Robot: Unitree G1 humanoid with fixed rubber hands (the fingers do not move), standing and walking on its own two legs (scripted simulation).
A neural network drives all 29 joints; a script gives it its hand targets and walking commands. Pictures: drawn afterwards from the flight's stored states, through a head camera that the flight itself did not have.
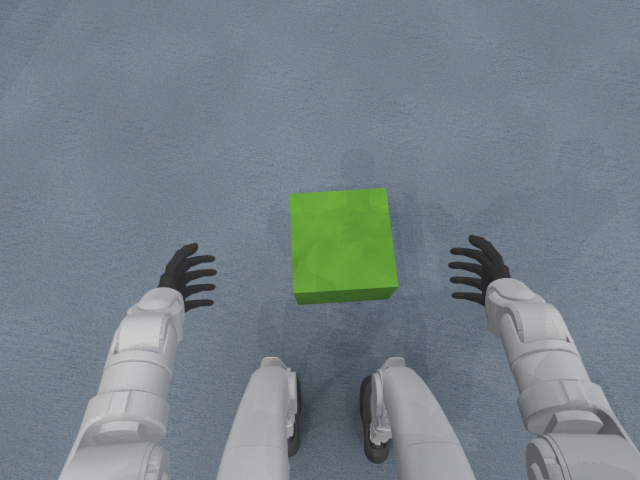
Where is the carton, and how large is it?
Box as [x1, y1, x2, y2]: [290, 188, 397, 304]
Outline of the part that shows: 385,188 290,194 293,293 298,304 387,298 397,287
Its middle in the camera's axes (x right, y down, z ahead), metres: +0.05 +0.03 +1.07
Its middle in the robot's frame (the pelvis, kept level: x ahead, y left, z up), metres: +0.54 -0.02 -0.60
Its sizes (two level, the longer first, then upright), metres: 0.266 0.256 0.174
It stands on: the floor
